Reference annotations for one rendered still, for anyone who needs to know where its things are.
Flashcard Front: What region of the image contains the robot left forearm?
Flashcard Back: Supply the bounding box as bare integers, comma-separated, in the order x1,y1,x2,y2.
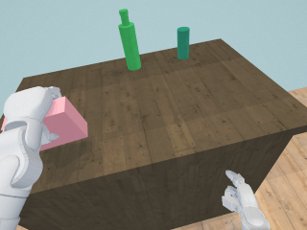
0,117,43,230

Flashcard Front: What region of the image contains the robot right hand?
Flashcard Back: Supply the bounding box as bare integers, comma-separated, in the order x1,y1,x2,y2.
222,170,258,215

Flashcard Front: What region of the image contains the sponge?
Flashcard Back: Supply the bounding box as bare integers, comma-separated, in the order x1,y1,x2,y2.
1,96,88,151

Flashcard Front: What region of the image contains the table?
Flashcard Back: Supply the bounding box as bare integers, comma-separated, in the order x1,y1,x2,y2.
0,38,307,230

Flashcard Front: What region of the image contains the robot right forearm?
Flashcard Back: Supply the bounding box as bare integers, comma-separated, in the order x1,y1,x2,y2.
240,206,271,230

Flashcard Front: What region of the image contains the robot left hand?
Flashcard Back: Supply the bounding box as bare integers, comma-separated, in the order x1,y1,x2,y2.
3,86,62,146

